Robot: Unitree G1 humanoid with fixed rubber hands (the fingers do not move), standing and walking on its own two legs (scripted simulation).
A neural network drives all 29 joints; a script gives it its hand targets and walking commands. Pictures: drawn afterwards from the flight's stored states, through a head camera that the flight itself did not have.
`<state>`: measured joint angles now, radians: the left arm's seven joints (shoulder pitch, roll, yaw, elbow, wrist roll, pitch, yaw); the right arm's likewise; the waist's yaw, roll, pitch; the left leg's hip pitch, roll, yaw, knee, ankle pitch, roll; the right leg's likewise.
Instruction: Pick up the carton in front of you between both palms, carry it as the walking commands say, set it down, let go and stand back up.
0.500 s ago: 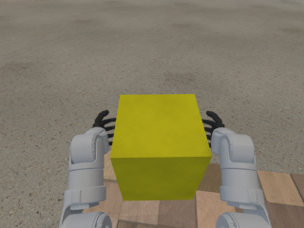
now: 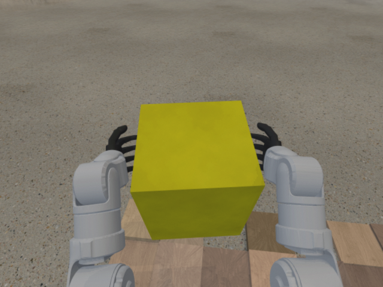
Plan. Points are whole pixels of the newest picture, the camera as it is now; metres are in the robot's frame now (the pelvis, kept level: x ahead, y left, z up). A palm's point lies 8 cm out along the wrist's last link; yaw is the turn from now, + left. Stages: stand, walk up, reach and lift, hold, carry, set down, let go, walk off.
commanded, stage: carry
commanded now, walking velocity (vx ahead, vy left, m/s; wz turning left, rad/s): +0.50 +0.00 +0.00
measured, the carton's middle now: (193, 174) +0.35 +0.01 +0.08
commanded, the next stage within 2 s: none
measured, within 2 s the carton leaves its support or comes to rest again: neither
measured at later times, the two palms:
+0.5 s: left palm (150, 104) +0.54 +0.11 +0.16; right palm (258, 97) +0.57 -0.18 +0.15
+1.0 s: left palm (152, 76) +0.83 +0.14 +0.10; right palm (232, 77) +0.81 -0.16 +0.10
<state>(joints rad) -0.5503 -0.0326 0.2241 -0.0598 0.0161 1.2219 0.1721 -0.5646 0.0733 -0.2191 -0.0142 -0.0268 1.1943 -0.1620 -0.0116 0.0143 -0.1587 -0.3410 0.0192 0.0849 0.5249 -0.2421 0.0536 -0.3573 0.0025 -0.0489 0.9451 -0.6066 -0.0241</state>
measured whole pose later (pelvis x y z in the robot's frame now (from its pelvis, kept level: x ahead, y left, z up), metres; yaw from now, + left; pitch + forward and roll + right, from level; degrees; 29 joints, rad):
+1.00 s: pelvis +0.49 +0.01 +0.02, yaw +0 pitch +5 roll -2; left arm -0.48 -0.11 0.24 -0.02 0.08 1.11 0.14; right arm -0.44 0.10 -0.23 -0.03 -0.05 1.09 -0.13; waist -0.05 0.00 -0.02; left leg -0.34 -0.03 0.14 0.49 -0.24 0.12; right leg -0.63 -0.05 -0.04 1.12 -0.33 -0.02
